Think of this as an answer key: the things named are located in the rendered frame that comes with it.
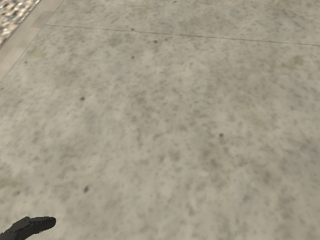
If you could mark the left robot hand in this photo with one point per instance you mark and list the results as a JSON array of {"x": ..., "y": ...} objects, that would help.
[{"x": 27, "y": 226}]

